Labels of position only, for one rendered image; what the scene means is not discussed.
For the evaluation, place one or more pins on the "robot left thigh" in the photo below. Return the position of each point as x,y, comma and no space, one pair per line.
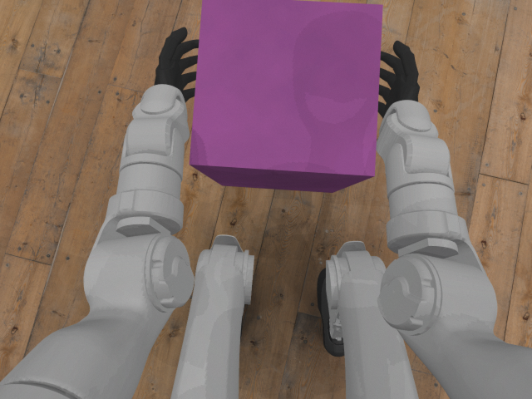
209,359

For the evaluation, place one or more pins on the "carton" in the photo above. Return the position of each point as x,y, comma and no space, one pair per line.
286,94

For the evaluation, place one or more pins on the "right robot upper arm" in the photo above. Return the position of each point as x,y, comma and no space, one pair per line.
445,311

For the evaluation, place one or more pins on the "left robot hand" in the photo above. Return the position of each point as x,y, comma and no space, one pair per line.
171,66

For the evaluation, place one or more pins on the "left robot forearm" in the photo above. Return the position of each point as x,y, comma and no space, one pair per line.
147,199

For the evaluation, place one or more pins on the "robot right shin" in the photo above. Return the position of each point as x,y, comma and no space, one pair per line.
335,322

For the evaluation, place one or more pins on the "right robot hand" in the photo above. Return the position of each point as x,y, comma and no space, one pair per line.
403,83

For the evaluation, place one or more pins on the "left robot upper arm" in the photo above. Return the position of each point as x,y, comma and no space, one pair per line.
133,285

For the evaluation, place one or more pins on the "right robot forearm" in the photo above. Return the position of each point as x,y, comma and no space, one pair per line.
420,189

